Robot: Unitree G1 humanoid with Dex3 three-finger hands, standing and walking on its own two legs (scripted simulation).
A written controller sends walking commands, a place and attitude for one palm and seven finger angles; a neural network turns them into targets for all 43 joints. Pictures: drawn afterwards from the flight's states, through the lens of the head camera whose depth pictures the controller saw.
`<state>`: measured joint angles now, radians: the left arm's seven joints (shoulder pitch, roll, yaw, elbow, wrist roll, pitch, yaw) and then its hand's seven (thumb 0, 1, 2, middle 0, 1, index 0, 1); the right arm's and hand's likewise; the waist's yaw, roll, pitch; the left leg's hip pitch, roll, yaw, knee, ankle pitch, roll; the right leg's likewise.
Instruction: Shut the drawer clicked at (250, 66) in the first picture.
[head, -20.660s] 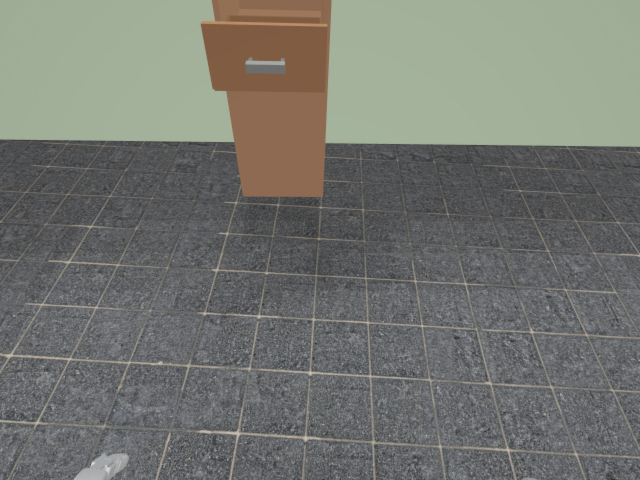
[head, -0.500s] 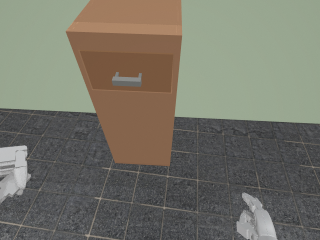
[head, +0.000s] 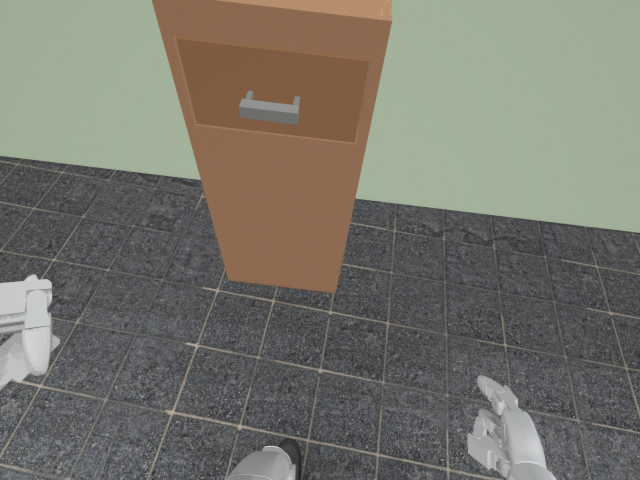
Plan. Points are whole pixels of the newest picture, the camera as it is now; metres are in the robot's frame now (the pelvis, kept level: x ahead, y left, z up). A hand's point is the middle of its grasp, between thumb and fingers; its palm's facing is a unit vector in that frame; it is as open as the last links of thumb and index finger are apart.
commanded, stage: step back with the hand held close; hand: left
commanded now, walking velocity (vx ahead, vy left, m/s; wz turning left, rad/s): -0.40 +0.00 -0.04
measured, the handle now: (271, 104) +0.72 +0.14 +0.01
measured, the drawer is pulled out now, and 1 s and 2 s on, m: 0.00 0.00 0.00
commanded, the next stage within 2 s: stop stepping back and stand still in 0.48 s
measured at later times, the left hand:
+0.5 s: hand out of the picture +0.15 +0.27 +0.17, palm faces +0.27 -0.86 -0.43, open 3.3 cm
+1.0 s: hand out of the picture +0.04 +0.29 +0.17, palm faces +0.39 -0.87 -0.31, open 3.2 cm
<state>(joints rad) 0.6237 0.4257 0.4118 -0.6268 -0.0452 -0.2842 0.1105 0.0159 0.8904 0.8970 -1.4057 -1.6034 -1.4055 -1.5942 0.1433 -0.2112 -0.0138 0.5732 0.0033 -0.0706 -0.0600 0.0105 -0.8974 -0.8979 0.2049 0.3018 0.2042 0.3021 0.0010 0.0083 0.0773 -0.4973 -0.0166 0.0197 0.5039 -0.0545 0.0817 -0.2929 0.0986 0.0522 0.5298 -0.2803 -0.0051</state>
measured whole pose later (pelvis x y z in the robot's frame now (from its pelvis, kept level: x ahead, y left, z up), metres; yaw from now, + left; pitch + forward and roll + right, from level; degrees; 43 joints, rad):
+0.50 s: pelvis -0.07 +0.03 +0.01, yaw -2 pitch +3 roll -5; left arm 0.58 0.45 0.40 -0.63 -0.04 -0.26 0.12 0.02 0.89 0.90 -1.41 -1.60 -1.41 -1.59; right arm 0.19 -0.17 -0.01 0.60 -0.02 -0.11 -0.05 0.01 -0.90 -0.90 0.20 0.30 0.20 0.30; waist -0.01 -0.03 0.03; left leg -0.42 0.00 0.00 0.48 -0.12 0.08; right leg -0.44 0.10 0.06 0.90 -0.46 0.02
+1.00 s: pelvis -0.15 +0.05 +0.00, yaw -4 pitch -1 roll -1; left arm 0.56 0.35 0.35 -0.50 -0.04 -0.19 0.15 0.01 0.89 0.90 -1.41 -1.60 -1.41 -1.59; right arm 0.33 -0.25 -0.03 0.71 0.01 -0.08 -0.10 0.01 -0.90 -0.90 0.20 0.30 0.20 0.30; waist 0.00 -0.04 -0.11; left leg -0.33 0.00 0.03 0.62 -0.29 0.03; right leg -0.12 -0.02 -0.07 0.56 -0.42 0.01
